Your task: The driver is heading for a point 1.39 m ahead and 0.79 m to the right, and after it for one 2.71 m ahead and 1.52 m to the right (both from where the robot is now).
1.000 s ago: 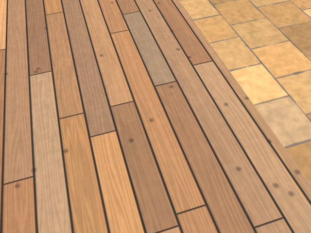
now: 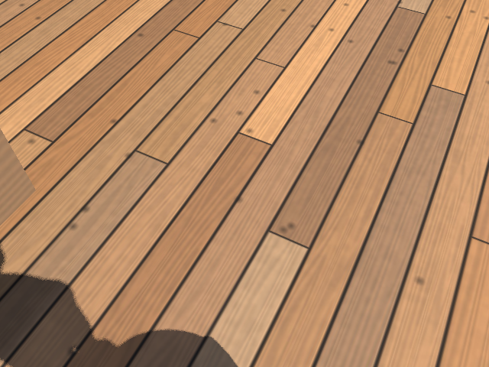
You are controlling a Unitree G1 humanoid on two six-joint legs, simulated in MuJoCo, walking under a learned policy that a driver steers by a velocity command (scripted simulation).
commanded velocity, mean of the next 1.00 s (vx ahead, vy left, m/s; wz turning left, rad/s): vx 0.11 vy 0.00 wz -0.82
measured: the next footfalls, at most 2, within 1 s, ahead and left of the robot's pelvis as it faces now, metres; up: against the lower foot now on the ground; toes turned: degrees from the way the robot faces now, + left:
right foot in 0.16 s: +0.34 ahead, -0.10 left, +0.00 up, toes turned -4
left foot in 0.64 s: +0.45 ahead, +0.05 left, +0.00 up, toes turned -43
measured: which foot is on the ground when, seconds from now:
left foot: down 0.00-0.16, up 0.18-0.62, down 0.64-1.00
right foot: up 0.00-0.14, down 0.16-0.66, up 0.68-1.00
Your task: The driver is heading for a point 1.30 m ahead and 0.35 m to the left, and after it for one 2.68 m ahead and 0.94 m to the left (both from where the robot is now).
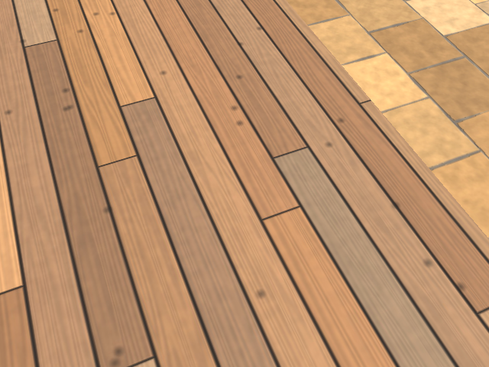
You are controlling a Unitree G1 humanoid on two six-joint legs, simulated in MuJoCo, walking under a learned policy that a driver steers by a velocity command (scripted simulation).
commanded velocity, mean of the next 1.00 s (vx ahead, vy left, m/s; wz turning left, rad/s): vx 0.51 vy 0.00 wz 0.43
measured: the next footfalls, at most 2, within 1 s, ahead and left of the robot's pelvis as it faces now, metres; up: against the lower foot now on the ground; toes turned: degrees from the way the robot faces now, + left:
right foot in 0.12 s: +0.05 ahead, -0.16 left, +0.00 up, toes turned -4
left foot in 0.72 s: +0.23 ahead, +0.20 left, +0.00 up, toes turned +30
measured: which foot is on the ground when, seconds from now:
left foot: down 0.00-0.12, up 0.14-0.70, down 0.72-1.00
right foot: up 0.00-0.10, down 0.12-0.74, up 0.76-1.00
